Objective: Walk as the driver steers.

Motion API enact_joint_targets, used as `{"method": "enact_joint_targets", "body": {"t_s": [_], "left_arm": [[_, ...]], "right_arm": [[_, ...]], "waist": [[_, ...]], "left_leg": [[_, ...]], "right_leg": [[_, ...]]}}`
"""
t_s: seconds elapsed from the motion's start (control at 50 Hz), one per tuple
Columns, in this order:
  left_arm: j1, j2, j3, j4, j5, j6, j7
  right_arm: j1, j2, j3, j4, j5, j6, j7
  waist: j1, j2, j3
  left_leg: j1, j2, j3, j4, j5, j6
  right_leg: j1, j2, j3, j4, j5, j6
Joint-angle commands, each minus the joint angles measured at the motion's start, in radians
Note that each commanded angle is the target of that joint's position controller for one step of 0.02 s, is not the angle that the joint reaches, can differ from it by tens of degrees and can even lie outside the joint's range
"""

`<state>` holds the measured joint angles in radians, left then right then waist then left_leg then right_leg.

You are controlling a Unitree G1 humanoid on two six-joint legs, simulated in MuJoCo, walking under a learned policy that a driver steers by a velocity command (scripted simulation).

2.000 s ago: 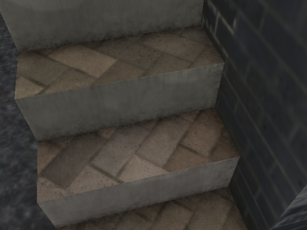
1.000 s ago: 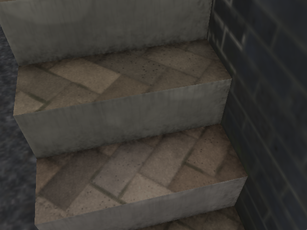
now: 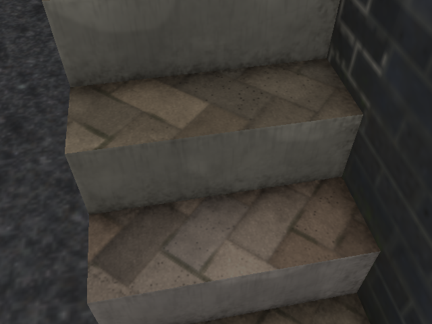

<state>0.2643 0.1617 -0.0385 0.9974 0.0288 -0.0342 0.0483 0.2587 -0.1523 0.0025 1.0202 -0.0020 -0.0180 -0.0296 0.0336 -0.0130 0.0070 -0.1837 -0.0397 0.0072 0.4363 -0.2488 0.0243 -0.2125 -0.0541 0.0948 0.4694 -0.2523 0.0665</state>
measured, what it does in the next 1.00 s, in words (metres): stands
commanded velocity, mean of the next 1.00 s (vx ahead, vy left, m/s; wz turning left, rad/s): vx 0.19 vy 0.04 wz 0.00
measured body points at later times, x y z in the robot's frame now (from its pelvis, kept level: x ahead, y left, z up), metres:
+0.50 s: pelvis +0.02 +0.00 +0.00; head +0.03 -0.01 +0.45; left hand +0.08 +0.24 -0.14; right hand +0.04 -0.25 -0.15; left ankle -0.01 +0.11 -0.74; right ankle +0.00 -0.16 -0.74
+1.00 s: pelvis +0.01 +0.01 +0.00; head +0.03 +0.00 +0.45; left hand +0.04 +0.25 -0.14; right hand +0.03 -0.23 -0.15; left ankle -0.01 +0.11 -0.74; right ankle +0.00 -0.16 -0.74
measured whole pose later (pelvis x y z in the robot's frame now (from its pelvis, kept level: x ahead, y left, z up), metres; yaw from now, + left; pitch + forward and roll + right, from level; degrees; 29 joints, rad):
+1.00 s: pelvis +0.01 +0.01 +0.00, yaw +1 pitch +0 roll +1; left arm 0.26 0.20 -0.03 1.03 0.01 -0.04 0.04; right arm 0.31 -0.18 -0.03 1.02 0.00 0.01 -0.05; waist 0.02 -0.01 0.02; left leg -0.15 -0.06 0.00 0.36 -0.22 0.04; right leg -0.18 -0.08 0.08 0.41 -0.24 0.08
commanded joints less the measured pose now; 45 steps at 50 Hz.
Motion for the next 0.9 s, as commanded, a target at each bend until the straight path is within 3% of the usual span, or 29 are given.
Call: {"method": "enact_joint_targets", "body": {"t_s": [0.02,0.04,0.06,0.1,0.18,0.22,0.24,0.26,0.28,0.32,0.38,0.52,0.9], "left_arm": [[0.018,0.116,0.023,-0.021,-0.015,-0.019,0.001],[0.049,0.118,0.028,0.019,-0.036,-0.013,0.011],[0.057,0.095,0.024,0.013,-0.031,-0.007,0.019],[0.062,0.087,0.024,0.014,-0.022,0.004,0.026],[0.078,0.097,0.028,0.03,-0.018,0.008,0.021],[0.065,0.106,0.027,0.028,-0.019,0.01,0.02],[0.036,0.11,0.024,-0.013,0.007,-0.001,0.007],[0.005,0.146,0.031,-0.02,0.005,-0.015,-0.009],[0.021,0.142,0.031,-0.013,-0.004,-0.026,-0.017],[0.037,0.127,0.027,-0.004,-0.013,-0.03,-0.02],[0.017,0.126,0.022,-0.012,-0.007,-0.024,-0.014],[-0.008,0.138,0.022,-0.021,-0.007,-0.018,-0.005],[0.014,0.131,0.027,0.001,-0.015,-0.018,-0.008]], "right_arm": [[0.027,-0.139,-0.031,-0.039,0.014,-0.027,0.0],[0.017,-0.142,-0.034,-0.07,-0.006,-0.035,0.009],[0.025,-0.135,-0.031,-0.066,-0.009,-0.041,0.015],[0.013,-0.114,-0.028,-0.068,-0.003,-0.044,0.022],[0.013,-0.116,-0.031,-0.077,0.0,-0.036,0.019],[0.026,-0.125,-0.034,-0.074,0.001,-0.03,0.012],[0.074,-0.122,-0.035,-0.032,0.024,-0.016,-0.001],[0.091,-0.132,-0.044,-0.029,0.027,0.002,-0.014],[0.104,-0.146,-0.049,-0.027,0.017,0.015,-0.024],[0.088,-0.143,-0.053,-0.037,0.011,0.032,-0.028],[0.067,-0.134,-0.055,-0.039,0.011,0.039,-0.022],[0.086,-0.137,-0.057,-0.025,0.009,0.034,-0.017],[0.114,-0.125,-0.048,-0.021,0.007,0.023,-0.019]], "waist": [[-0.011,0.032,0.041],[-0.047,0.002,0.026],[-0.035,0.046,-0.011],[-0.027,0.079,-0.024],[-0.029,0.045,-0.002],[-0.038,0.013,-0.01],[-0.008,0.038,-0.019],[-0.03,-0.011,0.024],[-0.026,-0.032,-0.011],[-0.019,-0.054,-0.039],[-0.012,-0.049,-0.017],[-0.01,-0.013,0.004],[-0.015,-0.003,0.028]], "left_leg": [[0.036,0.088,-0.107,-0.149,0.083,0.024],[0.081,0.129,-0.154,-0.156,0.189,0.034],[0.091,0.155,-0.175,-0.152,0.236,0.049],[0.074,0.142,-0.156,-0.145,0.235,0.057],[0.057,0.097,-0.102,-0.129,0.25,0.037],[0.078,0.074,-0.067,-0.103,0.316,0.03],[0.073,0.029,-0.012,-0.066,0.293,0.017],[0.083,0.036,-0.025,-0.067,0.384,0.002],[0.117,0.041,-0.026,-0.062,0.415,-0.001],[0.147,0.045,-0.03,-0.067,0.418,0.001],[0.127,0.046,-0.034,-0.084,0.356,0.002],[0.1,0.044,-0.037,-0.104,0.309,-0.003],[0.081,0.047,-0.055,-0.124,0.222,0.009]], "right_leg": [[-0.076,0.005,-0.034,-0.064,0.064,-0.022],[-0.103,0.025,-0.048,-0.025,0.065,-0.014],[-0.079,0.002,-0.035,-0.017,0.076,-0.008],[-0.044,-0.004,-0.03,-0.023,0.087,-0.008],[-0.024,0.007,-0.037,-0.047,0.149,-0.016],[-0.027,0.01,-0.037,-0.047,0.198,-0.026],[-0.004,-0.021,-0.014,-0.086,0.249,-0.035],[-0.041,-0.019,-0.007,-0.076,0.352,-0.037],[-0.029,-0.019,-0.017,-0.068,0.388,-0.038],[-0.023,-0.017,-0.028,-0.07,0.349,-0.034],[-0.027,-0.019,-0.026,-0.095,0.245,-0.032],[-0.018,-0.022,-0.03,-0.112,0.19,-0.034],[-0.043,-0.017,-0.055,-0.128,0.093,-0.01]]}}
